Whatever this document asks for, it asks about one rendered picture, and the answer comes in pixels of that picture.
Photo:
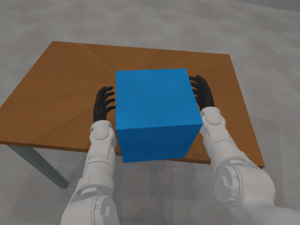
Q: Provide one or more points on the right robot hand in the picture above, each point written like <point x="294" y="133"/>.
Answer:
<point x="204" y="96"/>

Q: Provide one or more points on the left robot hand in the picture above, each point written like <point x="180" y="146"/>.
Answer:
<point x="100" y="111"/>

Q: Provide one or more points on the robot left upper arm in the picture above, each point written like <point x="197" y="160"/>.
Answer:
<point x="96" y="210"/>

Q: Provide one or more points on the robot right forearm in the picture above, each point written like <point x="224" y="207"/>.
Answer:
<point x="219" y="144"/>

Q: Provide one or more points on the table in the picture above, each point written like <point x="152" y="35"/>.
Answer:
<point x="53" y="105"/>

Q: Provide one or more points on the carton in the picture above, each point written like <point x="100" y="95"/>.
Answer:
<point x="156" y="114"/>

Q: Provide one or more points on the robot left forearm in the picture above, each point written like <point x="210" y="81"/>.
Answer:
<point x="97" y="177"/>

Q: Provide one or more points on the robot right upper arm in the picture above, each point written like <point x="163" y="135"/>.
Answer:
<point x="249" y="194"/>

